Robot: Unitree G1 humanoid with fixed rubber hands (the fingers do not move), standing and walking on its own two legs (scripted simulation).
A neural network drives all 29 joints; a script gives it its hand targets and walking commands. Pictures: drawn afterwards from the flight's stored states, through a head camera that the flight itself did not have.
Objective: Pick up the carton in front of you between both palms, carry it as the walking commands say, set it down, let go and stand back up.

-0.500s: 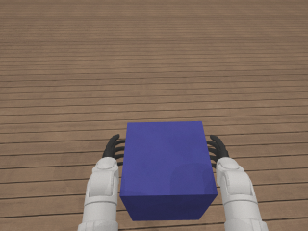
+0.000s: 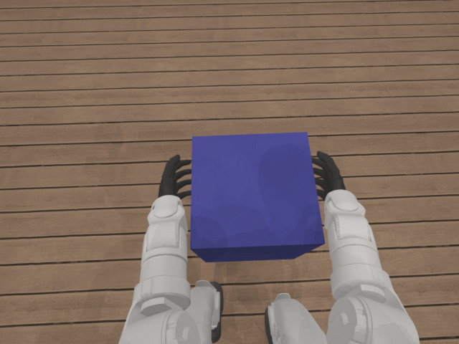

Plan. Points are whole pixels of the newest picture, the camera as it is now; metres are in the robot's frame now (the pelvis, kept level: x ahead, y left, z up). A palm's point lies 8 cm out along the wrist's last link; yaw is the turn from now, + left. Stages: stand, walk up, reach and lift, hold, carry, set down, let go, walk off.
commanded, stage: set down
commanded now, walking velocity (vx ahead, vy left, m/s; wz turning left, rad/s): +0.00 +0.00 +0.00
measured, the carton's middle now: (249, 205) +0.36 -0.01 -0.12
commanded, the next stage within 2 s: none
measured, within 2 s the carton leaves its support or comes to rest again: neither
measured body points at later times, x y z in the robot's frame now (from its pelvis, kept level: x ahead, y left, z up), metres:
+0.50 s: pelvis -0.02 -0.04 -0.14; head +0.20 -0.02 +0.25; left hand +0.40 +0.15 -0.22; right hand +0.43 -0.16 -0.22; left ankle +0.10 +0.09 -0.70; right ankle +0.02 -0.15 -0.70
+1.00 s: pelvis -0.04 -0.03 -0.26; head +0.26 -0.01 +0.07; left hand +0.44 +0.15 -0.38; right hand +0.46 -0.15 -0.38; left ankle +0.10 +0.09 -0.70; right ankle +0.02 -0.14 -0.70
